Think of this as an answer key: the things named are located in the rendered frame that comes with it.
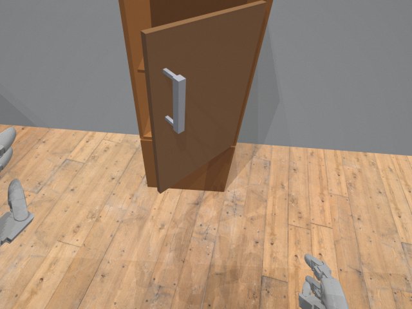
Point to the right robot hand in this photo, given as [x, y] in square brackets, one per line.
[328, 294]

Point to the handle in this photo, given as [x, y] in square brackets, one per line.
[179, 85]

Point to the cupboard door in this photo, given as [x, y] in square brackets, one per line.
[214, 52]

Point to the left robot hand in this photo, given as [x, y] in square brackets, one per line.
[13, 222]

